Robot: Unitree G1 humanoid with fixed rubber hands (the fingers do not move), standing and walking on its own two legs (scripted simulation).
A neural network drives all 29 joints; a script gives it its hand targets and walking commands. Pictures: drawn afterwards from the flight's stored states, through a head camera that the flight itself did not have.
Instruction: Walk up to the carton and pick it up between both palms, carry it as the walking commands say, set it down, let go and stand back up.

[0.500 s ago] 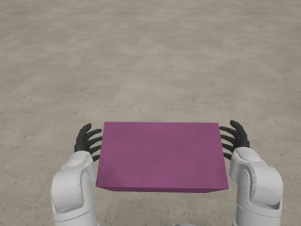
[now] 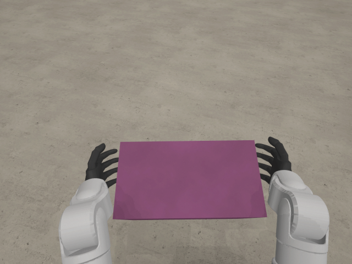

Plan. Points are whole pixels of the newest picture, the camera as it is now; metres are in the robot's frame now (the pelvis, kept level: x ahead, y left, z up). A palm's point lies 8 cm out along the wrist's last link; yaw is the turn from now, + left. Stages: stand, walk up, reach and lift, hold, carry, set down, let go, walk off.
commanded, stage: carry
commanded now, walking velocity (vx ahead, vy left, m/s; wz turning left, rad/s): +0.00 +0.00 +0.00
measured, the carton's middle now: (186, 184) +0.29 +0.01 +0.00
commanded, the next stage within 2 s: none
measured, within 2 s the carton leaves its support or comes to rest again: neither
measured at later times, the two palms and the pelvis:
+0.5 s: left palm (101, 199) +0.23 +0.18 +0.07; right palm (282, 203) +0.22 -0.18 +0.06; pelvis -0.04 +0.00 +0.00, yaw +0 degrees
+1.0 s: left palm (102, 192) +0.24 +0.18 +0.06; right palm (275, 199) +0.24 -0.17 +0.05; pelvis -0.03 +0.01 -0.01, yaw +0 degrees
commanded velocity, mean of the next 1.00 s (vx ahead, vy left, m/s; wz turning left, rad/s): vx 0.00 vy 0.00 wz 0.00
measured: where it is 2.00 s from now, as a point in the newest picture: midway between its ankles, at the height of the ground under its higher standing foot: outside the picture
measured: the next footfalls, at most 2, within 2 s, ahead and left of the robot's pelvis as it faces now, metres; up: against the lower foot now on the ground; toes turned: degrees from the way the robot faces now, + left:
none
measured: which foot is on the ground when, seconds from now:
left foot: down 0.00-1.00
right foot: down 0.00-1.00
